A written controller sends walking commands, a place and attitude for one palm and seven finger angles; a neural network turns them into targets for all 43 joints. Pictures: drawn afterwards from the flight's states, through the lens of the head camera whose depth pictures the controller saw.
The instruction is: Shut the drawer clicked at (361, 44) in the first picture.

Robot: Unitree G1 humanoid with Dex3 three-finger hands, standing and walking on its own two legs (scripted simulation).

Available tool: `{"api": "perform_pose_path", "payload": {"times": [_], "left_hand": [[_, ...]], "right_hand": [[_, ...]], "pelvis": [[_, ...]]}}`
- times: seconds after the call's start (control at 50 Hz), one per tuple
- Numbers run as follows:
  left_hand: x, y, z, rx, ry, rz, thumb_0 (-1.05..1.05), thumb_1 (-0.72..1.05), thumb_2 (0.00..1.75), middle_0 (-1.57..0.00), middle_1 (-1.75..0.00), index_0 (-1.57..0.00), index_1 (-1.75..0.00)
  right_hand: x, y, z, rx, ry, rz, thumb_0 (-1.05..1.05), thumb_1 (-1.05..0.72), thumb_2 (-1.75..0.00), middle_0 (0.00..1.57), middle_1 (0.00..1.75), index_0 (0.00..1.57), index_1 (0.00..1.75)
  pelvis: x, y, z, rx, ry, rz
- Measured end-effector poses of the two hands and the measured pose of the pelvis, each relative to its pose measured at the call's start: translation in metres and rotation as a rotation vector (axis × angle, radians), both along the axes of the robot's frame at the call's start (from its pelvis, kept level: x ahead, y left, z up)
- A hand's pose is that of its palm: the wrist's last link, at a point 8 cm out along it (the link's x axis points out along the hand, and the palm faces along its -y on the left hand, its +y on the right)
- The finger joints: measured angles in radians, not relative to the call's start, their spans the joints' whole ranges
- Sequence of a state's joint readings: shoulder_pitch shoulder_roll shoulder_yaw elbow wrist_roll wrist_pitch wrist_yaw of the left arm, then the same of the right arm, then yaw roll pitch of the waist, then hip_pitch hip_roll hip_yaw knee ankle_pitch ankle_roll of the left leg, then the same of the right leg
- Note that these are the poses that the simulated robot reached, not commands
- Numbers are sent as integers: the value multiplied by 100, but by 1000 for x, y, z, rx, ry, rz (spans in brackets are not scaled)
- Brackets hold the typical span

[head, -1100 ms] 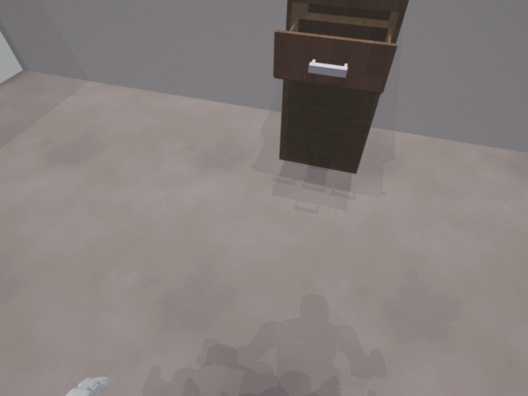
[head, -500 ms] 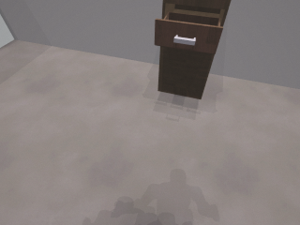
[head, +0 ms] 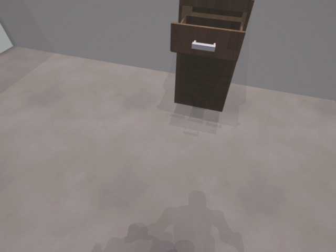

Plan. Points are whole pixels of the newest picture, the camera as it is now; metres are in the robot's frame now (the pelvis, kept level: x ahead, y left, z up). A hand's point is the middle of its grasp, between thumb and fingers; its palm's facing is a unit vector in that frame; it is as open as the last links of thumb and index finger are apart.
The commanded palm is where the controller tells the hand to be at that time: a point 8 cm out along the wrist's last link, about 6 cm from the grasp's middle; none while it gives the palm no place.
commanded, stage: look at it before walking up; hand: left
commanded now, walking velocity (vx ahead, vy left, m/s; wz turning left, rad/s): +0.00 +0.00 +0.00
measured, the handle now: (204, 45) +1.13 -0.14 -0.04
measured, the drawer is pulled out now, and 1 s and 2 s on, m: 0.30 0.30 0.30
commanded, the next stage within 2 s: walk to a spot facing it in 0.44 s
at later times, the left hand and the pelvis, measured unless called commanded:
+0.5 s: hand out of the picture +0.07 +0.25 -0.16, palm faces -0.03 -0.94 -0.33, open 7.4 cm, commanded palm none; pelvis +0.01 +0.00 +0.00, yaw +0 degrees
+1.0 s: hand out of the picture +0.07 +0.15 -0.18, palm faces -0.09 -0.98 -0.19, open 7.4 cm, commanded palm none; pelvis +0.09 -0.03 -0.01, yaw -10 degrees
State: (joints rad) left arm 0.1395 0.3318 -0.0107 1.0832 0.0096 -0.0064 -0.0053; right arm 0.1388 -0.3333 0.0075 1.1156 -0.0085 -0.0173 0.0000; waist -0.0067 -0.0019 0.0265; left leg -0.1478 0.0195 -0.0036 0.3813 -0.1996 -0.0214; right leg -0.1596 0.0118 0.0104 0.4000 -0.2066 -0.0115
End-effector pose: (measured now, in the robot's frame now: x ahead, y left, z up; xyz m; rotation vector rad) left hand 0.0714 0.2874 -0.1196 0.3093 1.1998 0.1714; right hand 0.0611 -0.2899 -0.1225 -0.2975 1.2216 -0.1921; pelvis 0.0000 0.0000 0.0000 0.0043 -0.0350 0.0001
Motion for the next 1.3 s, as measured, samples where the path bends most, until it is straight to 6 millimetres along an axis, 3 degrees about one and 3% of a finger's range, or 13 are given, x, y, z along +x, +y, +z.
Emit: {"api": "perform_pose_path", "payload": {"times": [0.62, 0.78, 0.88, 0.92, 1.0, 1.12, 1.2, 1.3], "left_hand": [[-4, 3, -3, 4, 35, 12, 0, 90, 89, -20, -29, -20, -30], [-11, -28, -23, -68, 134, -10, 0, 91, 89, -19, -29, -20, -30], [3, -61, -34, -98, 154, -37, 0, 91, 89, -20, -29, -20, -30], [5, -72, -35, -108, 138, -14, 0, 91, 89, -20, -29, -20, -30], [1, -90, -27, -131, 198, -4, 0, 91, 89, -20, -29, -20, -30], [9, -98, -20, -159, 326, -28, 0, 91, 89, -20, -29, -20, -30], [39, -88, -25, -160, 355, -29, 0, 90, 89, -20, -30, -20, -30], [102, -61, -50, -153, 357, -49, 0, 90, 89, -20, -30, -20, -30]], "right_hand": [[13, 6, 0, 2, -11, -2, 0, -90, -90, 20, 30, 20, 30], [-9, 21, -21, 73, 7, -108, 0, -90, -90, 20, 30, 20, 30], [-36, 18, -43, 113, 89, -195, 0, -90, -90, 20, 30, 20, 30], [-37, 17, -44, 121, 142, -201, 0, -90, -90, 20, 30, 20, 30], [-7, 16, -32, 129, 123, -216, 1, -91, -90, 20, 30, 20, 30], [75, 21, -15, 144, -37, -245, 1, -91, -90, 20, 30, 20, 30], [137, 30, -11, 147, -115, -226, 0, -91, -90, 20, 30, 20, 30], [208, 41, -17, 103, -216, -216, 0, -90, -90, 20, 30, 20, 30]], "pelvis": [[9, 3, 0, 0, 5, -17], [32, -4, -11, 14, 19, -105], [54, -21, -23, 3, 14, -146], [63, -26, -23, -6, 14, -145], [86, -30, -11, -4, 22, -174], [125, -26, -3, -3, 38, -225], [159, -18, -6, -13, 38, -247], [214, -2, -26, -33, 32, -295]]}}
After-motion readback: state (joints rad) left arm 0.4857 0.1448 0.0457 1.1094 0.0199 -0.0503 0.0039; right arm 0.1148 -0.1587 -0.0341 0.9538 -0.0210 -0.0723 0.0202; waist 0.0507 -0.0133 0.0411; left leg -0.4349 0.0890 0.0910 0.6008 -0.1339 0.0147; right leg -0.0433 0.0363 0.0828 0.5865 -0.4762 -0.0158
